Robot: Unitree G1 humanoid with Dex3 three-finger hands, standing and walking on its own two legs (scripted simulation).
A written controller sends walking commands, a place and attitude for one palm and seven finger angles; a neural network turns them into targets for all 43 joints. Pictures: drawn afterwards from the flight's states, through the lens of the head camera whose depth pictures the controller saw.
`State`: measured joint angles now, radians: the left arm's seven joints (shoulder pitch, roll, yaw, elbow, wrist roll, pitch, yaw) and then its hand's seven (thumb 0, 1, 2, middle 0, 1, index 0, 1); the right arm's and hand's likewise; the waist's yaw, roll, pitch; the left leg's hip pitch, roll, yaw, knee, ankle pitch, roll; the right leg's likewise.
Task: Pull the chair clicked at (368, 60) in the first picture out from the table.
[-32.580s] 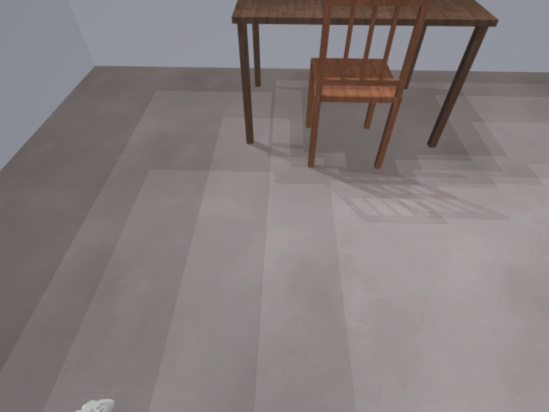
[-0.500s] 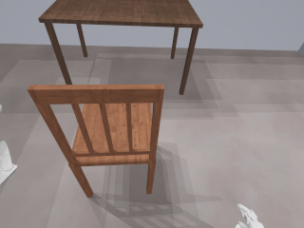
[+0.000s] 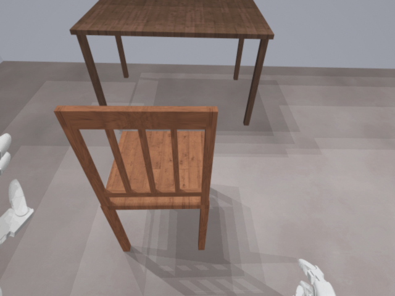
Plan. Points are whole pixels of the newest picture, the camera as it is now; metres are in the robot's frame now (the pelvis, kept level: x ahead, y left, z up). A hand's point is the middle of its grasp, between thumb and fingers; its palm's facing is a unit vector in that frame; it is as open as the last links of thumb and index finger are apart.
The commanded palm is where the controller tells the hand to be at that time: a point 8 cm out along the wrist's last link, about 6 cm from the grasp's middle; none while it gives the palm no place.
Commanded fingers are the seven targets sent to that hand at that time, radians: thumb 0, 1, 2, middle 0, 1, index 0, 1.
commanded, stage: let the arm hang, fingers relaxed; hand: left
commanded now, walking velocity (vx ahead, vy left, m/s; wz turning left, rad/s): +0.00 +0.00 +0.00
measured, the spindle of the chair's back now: (148, 163) +0.51 +0.19 -0.09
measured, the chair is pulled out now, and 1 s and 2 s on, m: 0.79 0.79 0.79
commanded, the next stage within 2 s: look to check the result in 1.14 s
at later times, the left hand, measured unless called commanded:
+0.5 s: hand out of the picture +0.02 +0.20 -0.18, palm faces +0.06 -0.98 -0.20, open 7.0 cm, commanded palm none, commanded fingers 0.00 0.90 0.90 -0.20 -0.30 -0.20 -0.30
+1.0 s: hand out of the picture +0.04 +0.15 -0.17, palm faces +0.06 -0.98 -0.18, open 7.3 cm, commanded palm none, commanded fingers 0.00 0.90 0.90 -0.20 -0.30 -0.20 -0.30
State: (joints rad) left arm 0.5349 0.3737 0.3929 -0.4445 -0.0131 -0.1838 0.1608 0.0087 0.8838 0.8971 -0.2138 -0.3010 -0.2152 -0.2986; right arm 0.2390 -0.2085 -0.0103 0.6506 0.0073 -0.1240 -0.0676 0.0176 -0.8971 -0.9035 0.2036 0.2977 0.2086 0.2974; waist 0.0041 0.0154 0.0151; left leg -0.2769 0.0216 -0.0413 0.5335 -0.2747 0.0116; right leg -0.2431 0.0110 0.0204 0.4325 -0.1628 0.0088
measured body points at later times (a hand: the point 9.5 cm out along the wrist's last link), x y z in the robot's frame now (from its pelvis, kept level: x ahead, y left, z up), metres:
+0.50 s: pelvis +0.04 +0.01 +0.00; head +0.07 +0.03 +0.45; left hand +0.02 +0.25 -0.16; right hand +0.01 -0.22 -0.14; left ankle +0.06 +0.13 -0.74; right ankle +0.06 -0.13 -0.74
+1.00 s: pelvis +0.04 -0.01 +0.00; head +0.05 -0.02 +0.45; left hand +0.04 +0.20 -0.16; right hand +0.03 -0.22 -0.16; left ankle +0.06 +0.13 -0.74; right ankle +0.06 -0.13 -0.74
